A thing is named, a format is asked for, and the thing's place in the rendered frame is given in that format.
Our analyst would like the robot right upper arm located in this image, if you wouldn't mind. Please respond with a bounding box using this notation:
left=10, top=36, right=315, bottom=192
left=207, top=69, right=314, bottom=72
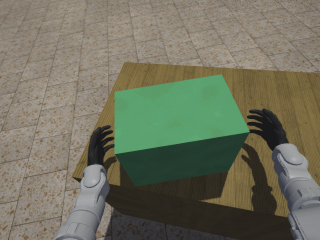
left=287, top=205, right=320, bottom=240

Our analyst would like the right robot forearm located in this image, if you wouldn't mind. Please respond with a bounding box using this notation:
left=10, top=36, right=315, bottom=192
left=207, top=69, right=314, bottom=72
left=271, top=143, right=320, bottom=213

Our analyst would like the robot left hand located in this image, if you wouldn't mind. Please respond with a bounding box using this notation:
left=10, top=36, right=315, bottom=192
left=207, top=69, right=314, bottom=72
left=87, top=125, right=115, bottom=166

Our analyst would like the left robot forearm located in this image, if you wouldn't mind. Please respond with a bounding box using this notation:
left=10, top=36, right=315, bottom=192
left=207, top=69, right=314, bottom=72
left=53, top=164, right=110, bottom=240

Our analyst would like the carton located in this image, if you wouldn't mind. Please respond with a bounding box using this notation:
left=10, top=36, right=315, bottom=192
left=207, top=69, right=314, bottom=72
left=114, top=74, right=250, bottom=187

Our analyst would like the pedestal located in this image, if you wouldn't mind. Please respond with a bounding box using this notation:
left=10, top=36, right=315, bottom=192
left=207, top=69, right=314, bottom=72
left=72, top=62, right=320, bottom=240

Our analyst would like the robot right hand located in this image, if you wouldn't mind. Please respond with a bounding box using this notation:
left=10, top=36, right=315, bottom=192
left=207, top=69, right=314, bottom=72
left=247, top=108, right=289, bottom=151

